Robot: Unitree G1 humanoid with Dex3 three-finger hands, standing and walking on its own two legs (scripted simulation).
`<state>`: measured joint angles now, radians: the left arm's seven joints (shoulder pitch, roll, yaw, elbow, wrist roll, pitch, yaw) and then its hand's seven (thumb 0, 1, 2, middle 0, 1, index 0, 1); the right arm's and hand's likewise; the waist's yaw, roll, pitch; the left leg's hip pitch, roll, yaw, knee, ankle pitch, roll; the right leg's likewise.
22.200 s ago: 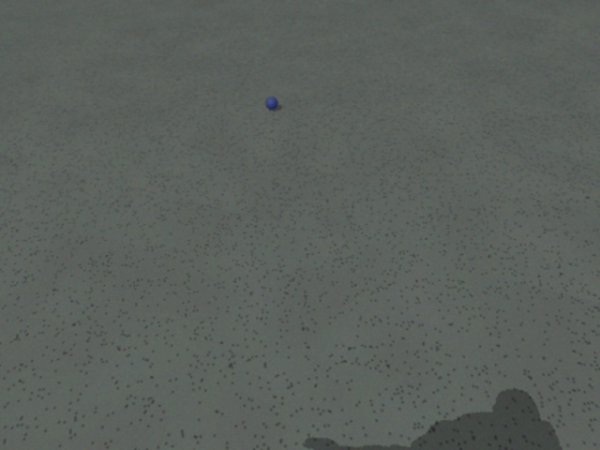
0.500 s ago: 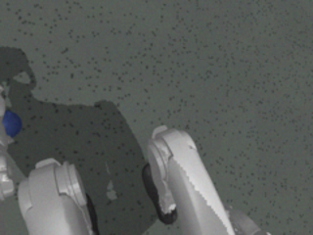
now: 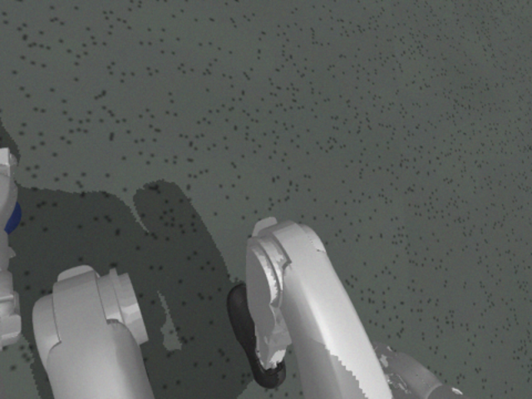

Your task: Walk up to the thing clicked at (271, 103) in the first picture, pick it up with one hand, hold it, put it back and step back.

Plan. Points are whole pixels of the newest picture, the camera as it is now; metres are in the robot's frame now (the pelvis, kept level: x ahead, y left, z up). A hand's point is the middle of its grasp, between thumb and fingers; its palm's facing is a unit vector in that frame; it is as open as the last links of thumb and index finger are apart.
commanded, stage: rest palm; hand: left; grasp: from above
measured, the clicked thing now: out of the picture +0.42 +0.31 -0.26
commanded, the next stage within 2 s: close in 0.40 s
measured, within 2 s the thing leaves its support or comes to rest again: neither
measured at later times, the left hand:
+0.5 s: hand out of the picture +0.40 +0.30 -0.25, palm faces -0.48 -0.20 -0.86, open 14.0 cm
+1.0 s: hand out of the picture +0.41 +0.32 -0.25, palm faces -0.44 -0.19 -0.88, open 13.5 cm
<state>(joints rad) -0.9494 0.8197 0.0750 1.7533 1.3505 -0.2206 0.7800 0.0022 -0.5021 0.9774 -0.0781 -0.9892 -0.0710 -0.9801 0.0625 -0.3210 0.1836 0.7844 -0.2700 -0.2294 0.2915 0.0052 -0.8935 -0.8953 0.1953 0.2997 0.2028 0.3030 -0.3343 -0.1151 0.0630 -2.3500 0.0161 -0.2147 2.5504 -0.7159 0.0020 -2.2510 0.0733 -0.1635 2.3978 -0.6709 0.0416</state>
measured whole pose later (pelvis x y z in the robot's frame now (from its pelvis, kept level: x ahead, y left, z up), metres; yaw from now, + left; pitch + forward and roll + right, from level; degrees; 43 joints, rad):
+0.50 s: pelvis +0.00 +0.00 +0.00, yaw +0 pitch +27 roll -12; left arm -0.94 0.90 0.13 1.72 1.23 -0.28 0.64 0.00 -0.48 0.93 -0.08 -1.05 -0.08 -1.02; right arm 0.09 -0.32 0.25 0.75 -0.26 -0.26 0.32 0.01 -0.90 -0.90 0.20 0.30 0.20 0.30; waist -0.33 -0.11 0.16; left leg -2.32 0.01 -0.24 2.56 -0.73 -0.02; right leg -2.23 0.07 -0.19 2.40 -0.68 0.03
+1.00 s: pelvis +0.00 +0.00 +0.00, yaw -1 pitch +28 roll -13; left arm -0.98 0.93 0.17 1.76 1.21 -0.14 0.68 0.00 -0.39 0.84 -0.15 -1.01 -0.17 -0.97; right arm 0.06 -0.35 0.22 0.74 -0.25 -0.31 0.33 0.01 -0.90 -0.90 0.19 0.30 0.20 0.30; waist -0.36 -0.13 0.15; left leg -2.34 0.01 -0.24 2.56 -0.73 -0.01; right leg -2.24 0.08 -0.18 2.39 -0.67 0.04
